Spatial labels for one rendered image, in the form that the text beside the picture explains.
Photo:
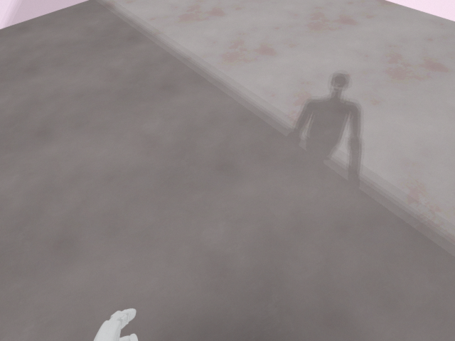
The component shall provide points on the left robot hand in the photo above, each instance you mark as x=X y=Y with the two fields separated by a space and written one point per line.
x=110 y=329

